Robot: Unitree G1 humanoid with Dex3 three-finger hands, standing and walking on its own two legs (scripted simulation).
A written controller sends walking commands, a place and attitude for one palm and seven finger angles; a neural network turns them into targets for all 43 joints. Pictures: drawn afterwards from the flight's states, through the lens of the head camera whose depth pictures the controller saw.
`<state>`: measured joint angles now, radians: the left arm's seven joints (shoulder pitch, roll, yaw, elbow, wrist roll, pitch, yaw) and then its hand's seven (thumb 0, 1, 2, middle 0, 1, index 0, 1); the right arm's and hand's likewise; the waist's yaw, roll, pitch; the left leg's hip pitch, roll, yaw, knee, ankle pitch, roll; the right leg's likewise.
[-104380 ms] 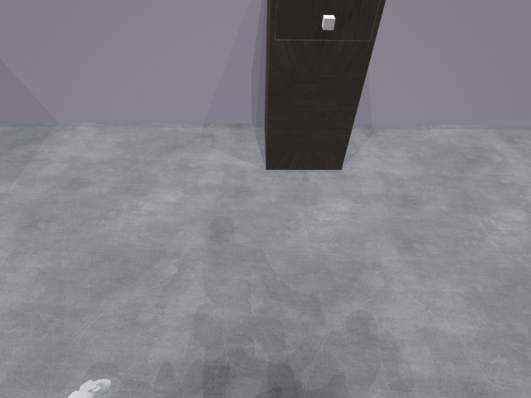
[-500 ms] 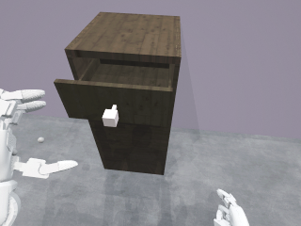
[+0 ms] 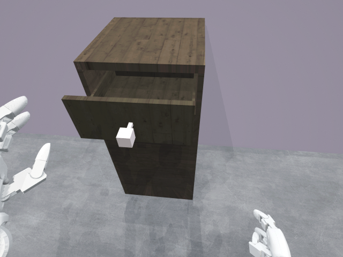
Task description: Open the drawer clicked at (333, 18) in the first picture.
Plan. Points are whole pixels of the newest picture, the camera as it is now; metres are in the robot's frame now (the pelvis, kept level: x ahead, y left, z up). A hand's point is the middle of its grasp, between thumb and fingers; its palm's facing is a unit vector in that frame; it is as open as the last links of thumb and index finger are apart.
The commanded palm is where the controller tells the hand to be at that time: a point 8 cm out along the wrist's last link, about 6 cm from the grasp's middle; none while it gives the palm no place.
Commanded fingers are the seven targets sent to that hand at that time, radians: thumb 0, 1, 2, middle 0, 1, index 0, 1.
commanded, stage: draw the hand back to the body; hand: left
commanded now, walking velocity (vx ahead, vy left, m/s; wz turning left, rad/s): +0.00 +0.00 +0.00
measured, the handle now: (127, 132) +0.43 +0.20 +0.03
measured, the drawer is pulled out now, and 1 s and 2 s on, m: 0.16 0.16 0.16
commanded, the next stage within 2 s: step back with the hand held close in 0.22 s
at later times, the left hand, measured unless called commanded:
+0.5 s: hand (36, 176) +0.17 +0.24 +0.21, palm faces +0.42 -0.78 -0.46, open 7.5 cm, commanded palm +0.10 +0.28 +0.22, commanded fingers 0.00 0.90 0.90 -0.20 -0.30 -0.20 -0.30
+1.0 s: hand out of the picture +0.09 +0.25 +0.21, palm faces +0.46 -0.76 -0.46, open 7.4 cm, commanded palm +0.03 +0.29 +0.22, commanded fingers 0.00 0.90 0.90 -0.20 -0.30 -0.20 -0.30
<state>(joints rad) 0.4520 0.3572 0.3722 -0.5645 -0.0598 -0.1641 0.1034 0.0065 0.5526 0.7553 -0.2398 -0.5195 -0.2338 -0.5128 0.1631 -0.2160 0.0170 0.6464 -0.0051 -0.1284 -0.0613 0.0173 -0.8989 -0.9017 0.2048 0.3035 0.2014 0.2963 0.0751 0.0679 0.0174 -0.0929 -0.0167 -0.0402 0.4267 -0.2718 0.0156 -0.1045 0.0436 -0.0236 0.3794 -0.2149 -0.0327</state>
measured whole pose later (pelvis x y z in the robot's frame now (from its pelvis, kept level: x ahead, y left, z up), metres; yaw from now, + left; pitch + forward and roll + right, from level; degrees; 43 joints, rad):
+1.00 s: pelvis -0.10 +0.01 -0.02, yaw +2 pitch +1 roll -1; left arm 0.50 0.43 0.46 -0.68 -0.02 -0.25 0.14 0.01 0.88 0.90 -0.22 -0.31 -0.21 -0.30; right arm 0.20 -0.22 0.00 0.57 -0.01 -0.07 -0.06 0.02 -0.90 -0.90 0.21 0.30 0.20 0.30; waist 0.01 -0.01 0.01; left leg -0.44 -0.03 -0.03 0.67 -0.34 0.03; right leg -0.42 0.01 -0.05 0.55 -0.15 -0.02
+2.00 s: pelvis -0.36 -0.08 +0.00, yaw +1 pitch +2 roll +2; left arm 0.55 0.51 0.53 -0.76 -0.04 -0.26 0.13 0.01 0.88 0.90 -0.22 -0.31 -0.22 -0.30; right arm 0.25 -0.18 0.01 0.66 -0.01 -0.08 -0.05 0.02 -0.90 -0.90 0.21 0.30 0.20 0.30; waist 0.03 -0.09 -0.04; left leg -0.58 0.00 0.02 0.97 -0.27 -0.04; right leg -0.27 -0.02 -0.04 0.53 -0.29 -0.05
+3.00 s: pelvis -0.40 -0.07 -0.02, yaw +6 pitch -1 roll +0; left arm 0.30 0.21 -0.01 0.84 0.02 0.04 0.00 -0.01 0.99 0.90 -0.21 -0.30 -0.21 -0.30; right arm 0.23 -0.21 0.00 0.90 -0.03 0.04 0.00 0.01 -0.90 -0.90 0.20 0.30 0.20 0.30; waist -0.02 -0.01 0.11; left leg -0.35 0.01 -0.01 0.61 -0.21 0.00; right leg -0.28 0.03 -0.01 0.61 -0.31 -0.02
